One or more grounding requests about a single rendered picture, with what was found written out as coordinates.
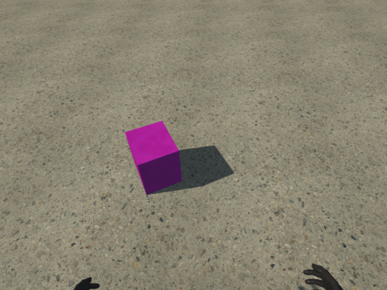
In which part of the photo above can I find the robot right hand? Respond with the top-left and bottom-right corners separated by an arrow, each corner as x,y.
303,264 -> 343,290

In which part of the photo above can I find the carton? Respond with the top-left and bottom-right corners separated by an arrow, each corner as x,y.
125,121 -> 182,195

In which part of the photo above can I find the robot left hand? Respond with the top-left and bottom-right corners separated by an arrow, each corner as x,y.
73,277 -> 100,290

